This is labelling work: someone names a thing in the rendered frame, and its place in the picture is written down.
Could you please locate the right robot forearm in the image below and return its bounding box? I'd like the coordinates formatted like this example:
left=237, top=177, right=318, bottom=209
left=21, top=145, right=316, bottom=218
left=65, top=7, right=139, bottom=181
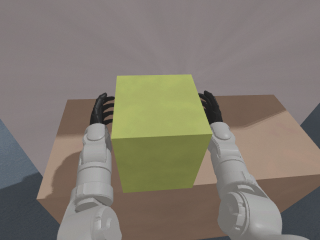
left=207, top=122, right=282, bottom=221

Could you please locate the robot right upper arm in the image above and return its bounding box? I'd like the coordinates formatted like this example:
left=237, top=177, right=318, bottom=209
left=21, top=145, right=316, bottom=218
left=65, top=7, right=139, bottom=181
left=217, top=190, right=309, bottom=240

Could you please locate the robot left upper arm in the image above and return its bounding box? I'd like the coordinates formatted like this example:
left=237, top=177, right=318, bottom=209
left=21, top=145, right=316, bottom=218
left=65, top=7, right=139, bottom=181
left=57, top=205, right=122, bottom=240

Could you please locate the carton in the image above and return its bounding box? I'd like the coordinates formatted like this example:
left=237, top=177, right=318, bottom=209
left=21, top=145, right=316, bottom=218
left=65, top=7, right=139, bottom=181
left=111, top=74, right=213, bottom=193

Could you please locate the pedestal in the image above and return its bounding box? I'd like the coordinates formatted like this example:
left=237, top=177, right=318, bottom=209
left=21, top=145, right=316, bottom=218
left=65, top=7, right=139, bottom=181
left=36, top=94, right=320, bottom=240

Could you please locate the left robot forearm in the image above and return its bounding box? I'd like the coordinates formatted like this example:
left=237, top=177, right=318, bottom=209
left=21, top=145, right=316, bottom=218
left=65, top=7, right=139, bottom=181
left=56, top=123, right=114, bottom=240

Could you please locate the right robot hand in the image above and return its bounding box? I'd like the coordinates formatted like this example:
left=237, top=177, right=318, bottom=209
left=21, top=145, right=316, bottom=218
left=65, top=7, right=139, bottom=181
left=198, top=90, right=223, bottom=125

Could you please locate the left robot hand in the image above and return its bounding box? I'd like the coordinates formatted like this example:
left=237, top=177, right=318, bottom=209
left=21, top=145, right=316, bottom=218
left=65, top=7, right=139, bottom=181
left=89, top=92, right=115, bottom=125

